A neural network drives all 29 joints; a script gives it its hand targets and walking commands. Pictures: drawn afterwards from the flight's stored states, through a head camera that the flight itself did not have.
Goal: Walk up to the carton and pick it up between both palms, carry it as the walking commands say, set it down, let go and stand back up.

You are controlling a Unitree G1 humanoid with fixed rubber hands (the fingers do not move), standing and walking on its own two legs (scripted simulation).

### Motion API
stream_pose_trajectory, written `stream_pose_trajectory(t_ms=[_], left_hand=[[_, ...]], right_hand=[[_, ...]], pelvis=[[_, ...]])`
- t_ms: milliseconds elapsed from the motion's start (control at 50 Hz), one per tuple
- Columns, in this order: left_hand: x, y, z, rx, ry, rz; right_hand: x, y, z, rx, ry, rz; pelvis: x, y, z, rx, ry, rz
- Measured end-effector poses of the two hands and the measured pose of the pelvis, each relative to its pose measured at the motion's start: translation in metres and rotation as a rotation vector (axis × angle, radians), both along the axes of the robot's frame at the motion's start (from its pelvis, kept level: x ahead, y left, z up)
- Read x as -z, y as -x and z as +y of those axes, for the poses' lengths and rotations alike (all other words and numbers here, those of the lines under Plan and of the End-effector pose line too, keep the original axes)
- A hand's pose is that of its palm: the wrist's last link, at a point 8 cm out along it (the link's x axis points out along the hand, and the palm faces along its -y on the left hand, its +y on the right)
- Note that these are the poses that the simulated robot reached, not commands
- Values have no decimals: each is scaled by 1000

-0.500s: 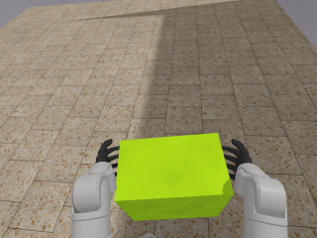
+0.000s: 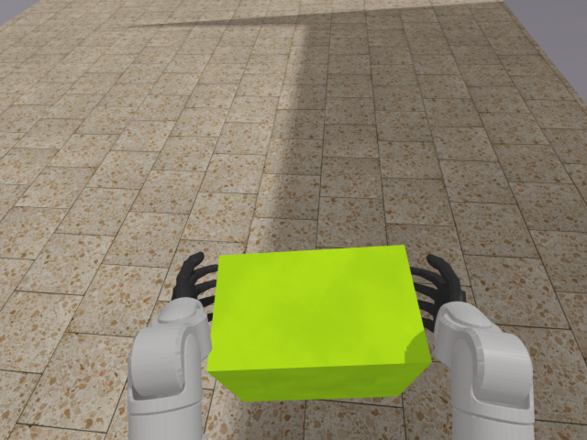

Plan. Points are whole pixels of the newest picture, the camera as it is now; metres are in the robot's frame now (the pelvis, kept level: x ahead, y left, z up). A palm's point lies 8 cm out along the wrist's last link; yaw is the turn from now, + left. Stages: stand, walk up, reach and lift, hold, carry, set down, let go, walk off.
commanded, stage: carry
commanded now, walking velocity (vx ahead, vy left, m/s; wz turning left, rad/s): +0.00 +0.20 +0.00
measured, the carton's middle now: (315, 331) +0.28 +0.00 -0.01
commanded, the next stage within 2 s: none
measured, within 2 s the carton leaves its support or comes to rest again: neither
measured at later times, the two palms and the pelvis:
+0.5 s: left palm (148, 266) +0.32 +0.22 +0.10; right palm (399, 289) +0.29 -0.10 +0.09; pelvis +0.02 +0.09 +0.01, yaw -2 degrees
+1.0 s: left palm (75, 254) +0.36 +0.35 +0.07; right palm (294, 271) +0.33 +0.03 +0.06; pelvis +0.06 +0.21 +0.00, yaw -4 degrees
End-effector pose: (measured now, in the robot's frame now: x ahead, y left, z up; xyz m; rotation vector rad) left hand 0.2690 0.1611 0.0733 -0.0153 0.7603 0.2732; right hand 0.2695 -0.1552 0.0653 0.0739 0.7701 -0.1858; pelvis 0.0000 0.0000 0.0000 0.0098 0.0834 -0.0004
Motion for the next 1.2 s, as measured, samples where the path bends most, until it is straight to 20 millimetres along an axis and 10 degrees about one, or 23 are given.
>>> stream_pose_trajectory(t_ms=[300,400,880,1200], left_hand=[[-7,-19,15,91,-66,33],[-18,-33,29,111,-15,-12],[-3,-77,166,42,24,-45],[-9,-120,208,135,-71,-5]], right_hand=[[17,14,18,95,-68,37],[-10,4,31,125,-35,-9],[-2,-56,168,67,18,-14],[22,-69,217,160,-71,37]], pelvis=[[-4,-2,44,39,2,19],[-14,-9,61,52,-13,25],[2,-52,181,40,1,25],[-1,-84,252,66,25,27]])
